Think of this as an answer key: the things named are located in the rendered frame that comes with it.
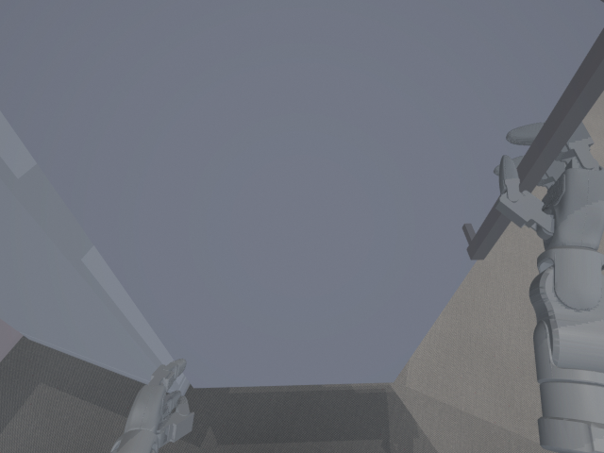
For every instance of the robot left hand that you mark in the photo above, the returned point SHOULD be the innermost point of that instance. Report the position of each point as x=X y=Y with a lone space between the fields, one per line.
x=151 y=407

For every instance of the handle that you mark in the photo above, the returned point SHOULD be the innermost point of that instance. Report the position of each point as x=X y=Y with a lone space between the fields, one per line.
x=578 y=98

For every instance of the left robot forearm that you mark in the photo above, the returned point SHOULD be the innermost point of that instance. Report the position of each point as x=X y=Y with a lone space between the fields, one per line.
x=137 y=441

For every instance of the right robot forearm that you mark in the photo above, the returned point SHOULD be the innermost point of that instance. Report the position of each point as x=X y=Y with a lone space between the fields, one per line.
x=568 y=299

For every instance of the robot right hand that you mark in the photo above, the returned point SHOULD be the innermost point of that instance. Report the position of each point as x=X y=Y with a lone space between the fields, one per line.
x=575 y=192

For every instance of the fridge door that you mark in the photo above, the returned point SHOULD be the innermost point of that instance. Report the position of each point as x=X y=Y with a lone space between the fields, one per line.
x=280 y=186

